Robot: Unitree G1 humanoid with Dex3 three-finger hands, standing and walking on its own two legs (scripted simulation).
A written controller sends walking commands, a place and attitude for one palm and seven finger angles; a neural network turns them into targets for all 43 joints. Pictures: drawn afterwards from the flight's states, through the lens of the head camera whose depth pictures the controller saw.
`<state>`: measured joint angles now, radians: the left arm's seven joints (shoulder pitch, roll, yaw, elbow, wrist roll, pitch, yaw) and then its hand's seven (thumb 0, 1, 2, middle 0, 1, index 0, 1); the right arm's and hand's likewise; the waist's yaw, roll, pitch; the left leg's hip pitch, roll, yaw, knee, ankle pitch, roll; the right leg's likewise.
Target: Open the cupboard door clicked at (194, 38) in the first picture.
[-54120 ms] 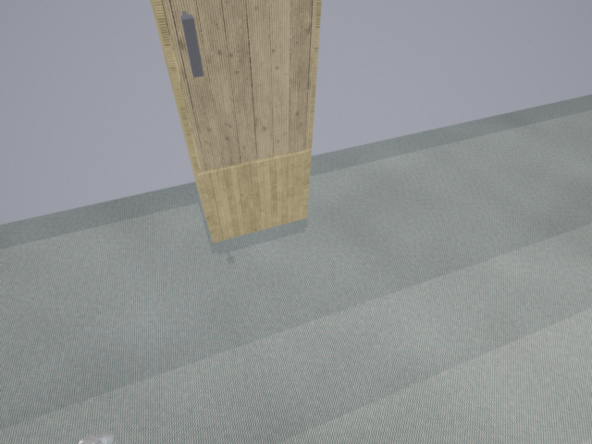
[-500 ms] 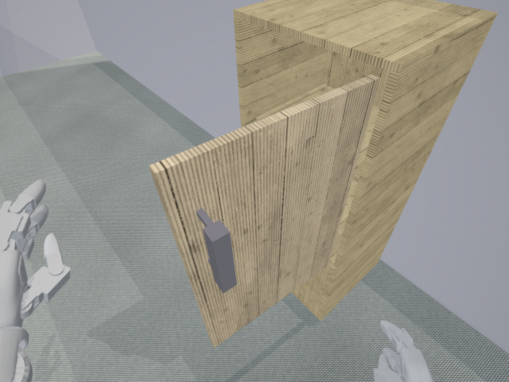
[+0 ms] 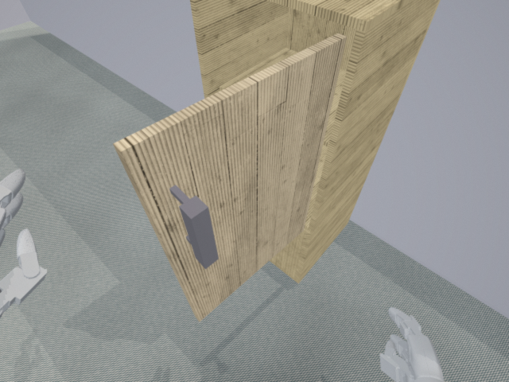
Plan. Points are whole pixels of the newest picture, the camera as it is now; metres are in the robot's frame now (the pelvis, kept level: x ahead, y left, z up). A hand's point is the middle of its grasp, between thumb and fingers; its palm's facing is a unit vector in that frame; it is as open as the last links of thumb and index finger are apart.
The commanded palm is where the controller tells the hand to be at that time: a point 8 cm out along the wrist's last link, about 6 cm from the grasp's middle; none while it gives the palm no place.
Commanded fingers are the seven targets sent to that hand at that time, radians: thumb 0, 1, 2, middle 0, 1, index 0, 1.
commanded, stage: step back with the hand held close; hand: left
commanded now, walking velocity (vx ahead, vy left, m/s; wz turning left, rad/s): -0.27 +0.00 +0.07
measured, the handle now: (192, 226) +0.32 +0.12 +0.09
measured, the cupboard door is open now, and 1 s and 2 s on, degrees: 84 84 84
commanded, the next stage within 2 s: stop stepping back and stand still in 0.76 s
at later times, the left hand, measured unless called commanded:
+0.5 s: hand out of the picture +0.13 +0.27 +0.16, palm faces +0.55 -0.70 -0.45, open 7.4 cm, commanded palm +0.06 +0.30 +0.18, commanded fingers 0.00 0.90 0.90 -0.20 -0.30 -0.20 -0.30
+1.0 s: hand out of the picture -0.01 +0.28 +0.17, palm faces +0.50 -0.72 -0.49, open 7.4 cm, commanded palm -0.06 +0.30 +0.18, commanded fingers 0.00 0.90 0.90 -0.20 -0.30 -0.20 -0.30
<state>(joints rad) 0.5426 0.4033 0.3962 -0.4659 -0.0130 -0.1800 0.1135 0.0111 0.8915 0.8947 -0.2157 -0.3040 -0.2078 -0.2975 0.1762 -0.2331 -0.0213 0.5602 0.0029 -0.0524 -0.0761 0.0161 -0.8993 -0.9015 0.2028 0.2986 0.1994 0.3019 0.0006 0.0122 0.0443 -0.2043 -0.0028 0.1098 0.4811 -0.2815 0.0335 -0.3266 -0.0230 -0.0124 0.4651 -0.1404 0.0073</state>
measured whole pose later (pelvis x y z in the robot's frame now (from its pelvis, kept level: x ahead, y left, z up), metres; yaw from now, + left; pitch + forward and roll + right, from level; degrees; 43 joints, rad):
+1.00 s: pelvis -0.18 +0.00 +0.00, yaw +3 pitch +1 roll +0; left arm 0.57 0.42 0.47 -0.57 -0.02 -0.21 0.16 0.01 0.89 0.89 -0.21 -0.30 -0.21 -0.30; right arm 0.21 -0.16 0.00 0.59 0.01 -0.16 -0.06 0.01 -0.90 -0.90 0.20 0.30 0.20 0.30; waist 0.03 -0.05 0.04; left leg -0.29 0.05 0.01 0.52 -0.25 -0.03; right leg -0.32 0.02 -0.04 0.62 -0.33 0.02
